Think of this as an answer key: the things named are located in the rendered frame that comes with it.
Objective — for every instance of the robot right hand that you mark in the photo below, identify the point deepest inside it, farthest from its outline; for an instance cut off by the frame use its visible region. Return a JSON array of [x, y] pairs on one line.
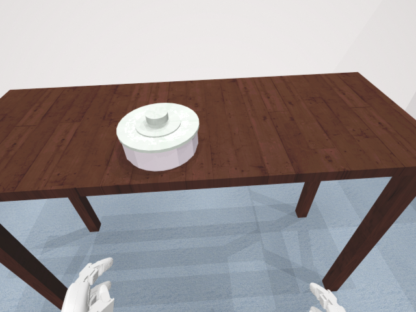
[[327, 300]]

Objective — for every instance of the table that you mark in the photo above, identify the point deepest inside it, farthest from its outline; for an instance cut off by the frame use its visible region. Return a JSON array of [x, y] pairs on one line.
[[62, 143]]

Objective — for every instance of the robot left hand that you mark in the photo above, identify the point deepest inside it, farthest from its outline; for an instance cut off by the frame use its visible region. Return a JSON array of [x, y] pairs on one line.
[[80, 298]]

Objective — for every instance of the lid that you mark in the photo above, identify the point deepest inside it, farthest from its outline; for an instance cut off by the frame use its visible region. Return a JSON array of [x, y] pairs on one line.
[[135, 133]]

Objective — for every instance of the knob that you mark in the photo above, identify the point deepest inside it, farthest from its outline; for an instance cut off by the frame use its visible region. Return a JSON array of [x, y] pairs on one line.
[[156, 116]]

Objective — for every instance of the pot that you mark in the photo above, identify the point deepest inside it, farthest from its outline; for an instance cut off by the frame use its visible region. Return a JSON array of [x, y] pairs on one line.
[[165, 160]]

